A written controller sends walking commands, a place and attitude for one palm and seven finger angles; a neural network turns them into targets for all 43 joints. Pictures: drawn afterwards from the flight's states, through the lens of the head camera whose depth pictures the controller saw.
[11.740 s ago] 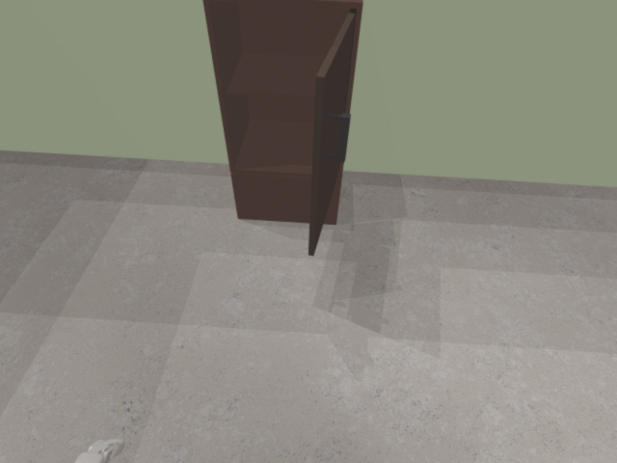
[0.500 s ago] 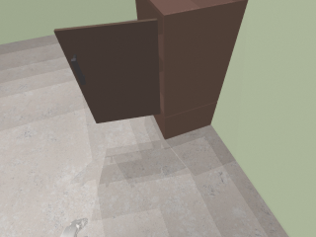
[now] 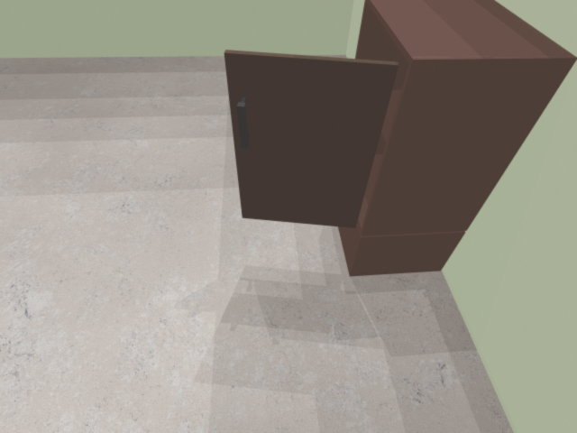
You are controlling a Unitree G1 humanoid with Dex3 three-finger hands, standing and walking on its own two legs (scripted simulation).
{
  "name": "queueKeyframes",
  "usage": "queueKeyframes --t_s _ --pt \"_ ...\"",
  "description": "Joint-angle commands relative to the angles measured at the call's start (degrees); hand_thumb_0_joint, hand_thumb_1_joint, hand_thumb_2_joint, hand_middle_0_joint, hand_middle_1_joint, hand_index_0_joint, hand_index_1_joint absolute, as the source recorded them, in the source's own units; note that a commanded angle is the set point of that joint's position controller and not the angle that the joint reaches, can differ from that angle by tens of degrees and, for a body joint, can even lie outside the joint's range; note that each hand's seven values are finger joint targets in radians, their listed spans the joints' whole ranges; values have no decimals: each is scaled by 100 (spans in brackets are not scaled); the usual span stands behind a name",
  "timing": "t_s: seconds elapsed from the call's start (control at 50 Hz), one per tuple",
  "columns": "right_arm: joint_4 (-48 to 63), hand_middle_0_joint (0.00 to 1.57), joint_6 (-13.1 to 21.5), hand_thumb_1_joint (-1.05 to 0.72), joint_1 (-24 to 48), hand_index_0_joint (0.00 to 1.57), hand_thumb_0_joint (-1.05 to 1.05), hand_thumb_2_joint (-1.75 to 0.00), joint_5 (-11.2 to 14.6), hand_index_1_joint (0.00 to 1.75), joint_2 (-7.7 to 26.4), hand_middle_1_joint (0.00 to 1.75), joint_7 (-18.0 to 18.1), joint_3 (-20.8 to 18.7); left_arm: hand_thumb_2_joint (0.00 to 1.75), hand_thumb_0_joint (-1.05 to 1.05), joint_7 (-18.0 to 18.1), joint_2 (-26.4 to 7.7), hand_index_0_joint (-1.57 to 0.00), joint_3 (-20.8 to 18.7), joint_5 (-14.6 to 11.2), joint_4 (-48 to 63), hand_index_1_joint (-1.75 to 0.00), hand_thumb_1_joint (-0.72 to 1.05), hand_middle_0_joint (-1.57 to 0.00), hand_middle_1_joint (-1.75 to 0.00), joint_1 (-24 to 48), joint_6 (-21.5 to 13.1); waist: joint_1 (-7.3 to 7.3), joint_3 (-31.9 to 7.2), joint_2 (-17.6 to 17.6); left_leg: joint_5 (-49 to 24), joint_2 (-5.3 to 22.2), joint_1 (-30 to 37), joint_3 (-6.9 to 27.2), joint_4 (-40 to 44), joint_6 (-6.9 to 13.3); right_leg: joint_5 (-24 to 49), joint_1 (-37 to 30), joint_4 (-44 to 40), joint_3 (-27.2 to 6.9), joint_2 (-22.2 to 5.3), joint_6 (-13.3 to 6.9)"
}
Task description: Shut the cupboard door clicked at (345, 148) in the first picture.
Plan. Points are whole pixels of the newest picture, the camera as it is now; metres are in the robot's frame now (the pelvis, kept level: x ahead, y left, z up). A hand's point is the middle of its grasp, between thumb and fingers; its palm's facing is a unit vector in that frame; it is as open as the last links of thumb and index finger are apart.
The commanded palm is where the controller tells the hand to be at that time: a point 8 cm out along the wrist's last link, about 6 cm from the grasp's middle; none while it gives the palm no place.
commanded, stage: take the last steps up to it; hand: left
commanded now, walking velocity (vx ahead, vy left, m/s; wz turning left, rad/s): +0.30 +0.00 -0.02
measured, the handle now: (244, 122) +0.84 +0.23 -0.06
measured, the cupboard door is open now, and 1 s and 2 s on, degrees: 80 80 80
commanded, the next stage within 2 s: come to a stop and stand still in 0.84 s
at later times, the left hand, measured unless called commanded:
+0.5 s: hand (202, 355) +0.27 +0.19 -0.18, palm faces -0.07 -0.98 -0.19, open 7.4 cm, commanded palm none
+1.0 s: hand (218, 346) +0.29 +0.17 -0.19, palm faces +0.08 -0.98 -0.16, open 7.3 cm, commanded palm none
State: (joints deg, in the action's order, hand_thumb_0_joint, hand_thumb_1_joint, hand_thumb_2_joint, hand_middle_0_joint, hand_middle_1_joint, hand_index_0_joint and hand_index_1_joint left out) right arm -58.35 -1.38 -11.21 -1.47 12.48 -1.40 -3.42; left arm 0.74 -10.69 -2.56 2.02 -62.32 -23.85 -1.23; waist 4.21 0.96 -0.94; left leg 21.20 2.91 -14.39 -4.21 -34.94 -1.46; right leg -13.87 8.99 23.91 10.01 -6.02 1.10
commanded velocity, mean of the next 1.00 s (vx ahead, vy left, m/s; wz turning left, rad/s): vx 0.20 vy -0.02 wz -0.01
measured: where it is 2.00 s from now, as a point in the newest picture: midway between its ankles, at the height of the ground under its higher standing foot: (303, 427)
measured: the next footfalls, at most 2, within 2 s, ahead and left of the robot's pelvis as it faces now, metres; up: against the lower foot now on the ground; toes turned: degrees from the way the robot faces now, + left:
left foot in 0.04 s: +0.03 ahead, +0.13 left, +0.00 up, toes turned +6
right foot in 0.54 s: +0.31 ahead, -0.09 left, +0.00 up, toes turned -9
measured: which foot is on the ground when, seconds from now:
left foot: up 0.00-0.02, down 0.04-0.54, up 0.56-0.98, down 1.00-1.00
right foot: down 0.00-0.04, up 0.06-0.52, down 0.54-1.00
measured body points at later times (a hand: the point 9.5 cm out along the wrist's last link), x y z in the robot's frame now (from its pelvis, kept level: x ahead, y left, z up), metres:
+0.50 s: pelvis +0.15 +0.02 -0.02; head +0.17 +0.02 +0.43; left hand +0.27 +0.25 -0.16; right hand +0.01 -0.17 -0.16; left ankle -0.01 +0.12 -0.74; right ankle +0.27 -0.09 -0.72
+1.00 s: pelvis +0.32 +0.01 -0.01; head +0.33 +0.02 +0.44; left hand +0.29 +0.22 -0.17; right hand +0.39 -0.23 -0.15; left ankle +0.37 +0.12 -0.74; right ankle +0.28 -0.08 -0.74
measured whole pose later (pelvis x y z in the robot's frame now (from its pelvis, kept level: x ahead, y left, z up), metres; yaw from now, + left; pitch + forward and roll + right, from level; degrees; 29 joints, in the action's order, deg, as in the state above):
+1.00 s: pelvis +0.32 +0.01 -0.01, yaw -1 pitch -1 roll -2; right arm -59.7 2.6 -10.6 -1.5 9.9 0.2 -2.4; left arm 0.8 -8.2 -2.3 1.2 -64.2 -19.5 -3.0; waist 2.3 1.6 0.5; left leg 9.4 4.0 -18.6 -4.3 -31.5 -0.3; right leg -17.6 7.4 25.6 9.2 1.1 -2.3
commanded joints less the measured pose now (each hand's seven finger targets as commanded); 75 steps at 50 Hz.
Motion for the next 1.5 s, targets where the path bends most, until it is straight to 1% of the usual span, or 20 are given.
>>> queueKeyframes --t_s 0.0,0.02,0.04,0.1,0.2,0.4,0.48,0.5,0.54,0.6,0.7,0.92,0.96,1.0,1.1,1.24,1.36,1.4,1.44,1.48 --pt "-112 20 322 -90 -1209 20 0 -90 50 30 610 30 160 -98 90 0 -37 -487 -20 -90 -131 295 -30 90 -20 -30 335 -29 -802 -103 897 275 759 2228 924 1820 304 -1516 2003 709 -376 -214 -97" --pt "-173 20 304 -90 -1631 20 0 -90 21 30 1130 30 198 -211 90 0 -58 -172 -20 -7 -114 486 -30 90 -20 -30 521 -20 -976 111 2078 1016 1910 2243 2419 2547 779 -1896 2907 2142 51 235 96" --pt "-166 20 263 -90 -1711 20 0 -90 26 30 1197 30 223 -202 90 0 -55 -353 -20 -34 -67 622 -30 90 -20 -30 874 -27 -1009 410 1508 1186 2196 1856 2604 2700 1033 -1770 3093 2820 -435 67 -28" --pt "-104 20 351 -90 -1001 20 0 -90 29 30 539 30 282 4 90 0 -126 -311 -20 -74 -31 345 -30 90 -20 -30 883 21 -672 1179 981 406 1637 850 1706 2834 925 -728 2988 3685 -757 -214 -33" --pt "-195 20 554 -90 -1189 20 0 -90 89 30 312 30 329 59 90 0 -158 -186 -20 -92 -58 218 -30 90 -20 -30 583 56 -401 772 655 -2312 1216 1253 683 2582 905 111 2938 3913 -684 -120 115" --pt "-618 20 577 -90 -1901 20 0 -90 -2 30 285 30 401 59 90 0 -200 -105 -20 -43 -123 808 -30 90 -20 -30 2114 0 -673 974 792 -4253 1304 1756 369 2091 949 222 2696 1799 -370 83 -171" --pt "-656 20 547 -90 -1712 20 0 -90 47 30 479 30 398 8 90 0 -154 -327 -20 -127 -100 439 -30 90 -20 -30 814 -107 -36 192 535 -5672 1163 1390 90 519 752 368 453 963 -84 623 -452" --pt "-621 20 553 -90 -1645 20 0 -90 89 30 460 30 369 5 90 0 -132 -539 -20 -206 -67 208 -30 90 -20 -30 71 -174 309 -188 352 -4977 888 691 -40 -513 573 738 -795 656 -281 489 -549" --pt "-381 20 539 -90 -2013 20 0 -90 198 30 18 30 304 57 90 0 -38 -1492 -20 -422 -138 20 -30 90 -20 -30 -776 -262 256 -1367 -1270 1148 -375 -1403 22 -4257 221 1882 -2314 -402 -3973 -2223 -1761" --pt "-299 20 409 -90 -1111 20 0 -90 100 30 -102 30 230 -8 90 0 13 -812 -20 -222 -187 382 -30 90 -20 -30 695 -176 -149 302 -96 83 363 -1639 570 -4357 371 -656 312 -1198 -2750 -1541 -1346" --pt "-420 20 140 -90 -1625 20 0 -90 -19 30 -352 30 179 18 90 0 44 -324 -20 -60 -107 436 -30 90 -20 -30 1096 -259 -725 375 -507 -549 449 -997 284 -3045 98 -103 1436 -1543 -1173 -846 -962" --pt "4 20 438 -90 -275 20 0 -90 25 30 -263 30 135 99 90 0 14 -478 -20 -122 -93 19 -30 90 -20 -30 242 -265 -295 94 -396 -777 33 -467 -127 273 86 1802 -186 -626 -1204 -782 -1060" --pt "-244 20 528 -90 -777 20 0 -90 34 30 -89 30 218 143 90 0 65 -236 -20 -36 -143 -40 -30 90 -20 -30 267 -204 -492 -222 181 -2717 254 833 171 1199 100 2249 136 420 -821 -302 -595" --pt "-294 20 483 -90 -928 20 0 -90 76 30 376 30 355 132 90 0 140 130 -20 115 -217 -105 -30 90 -20 -30 -40 -130 -398 -672 1173 -6505 1741 1696 1216 990 892 -608 712 1028 -534 214 -79" --pt "-255 20 224 -90 -328 20 0 -90 116 30 436 30 535 70 90 0 193 -229 -20 32 -129 -117 -30 90 -20 -30 144 205 -416 58 1049 -7031 1700 1320 1004 1270 1153 -1401 1131 1797 -843 157 -3" --pt "99 20 40 -90 141 20 0 -90 27 30 651 30 494 -216 90 0 136 -174 -20 -190 -83 331 -30 90 -20 -30 433 405 -385 -488 644 -5004 1756 906 699 1232 1240 -1420 1461 3214 -1039 330 30" --pt "254 20 -8 -90 537 20 0 -90 29 30 493 30 312 -190 90 0 103 -185 -20 -144 -66 317 -30 90 -20 -30 -25 250 -72 -418 867 -1550 983 -271 362 790 590 157 -88 507 -664 332 29" --pt "337 20 -69 -90 198 20 0 -90 129 30 -186 30 227 -61 90 0 143 -982 -20 -152 16 446 -30 90 -20 -30 423 99 -291 -38 -1463 828 -140 -855 -95 -490 -20 450 414 -913 -2674 -1233 -469" --pt "393 20 -180 -90 402 20 0 -90 87 30 89 30 170 -110 90 0 127 -1136 -20 -158 -9 675 -30 90 -20 -30 823 140 -232 347 -798 957 -37 -487 369 -1260 44 -1338 1517 -1513 -2857 -1527 -1014" --pt "209 20 -170 -90 245 20 0 -90 37 30 197 30 155 -117 90 0 141 -1043 -20 -184 -28 675 -30 90 -20 -30 1098 124 -292 713 -954 315 -43 -891 561 -1761 91 -1247 1403 -1454 -2832 -1285 -885"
